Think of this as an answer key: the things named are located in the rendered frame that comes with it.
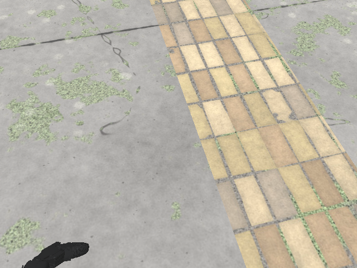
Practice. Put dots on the left robot hand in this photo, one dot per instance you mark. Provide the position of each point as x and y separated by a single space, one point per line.
57 253

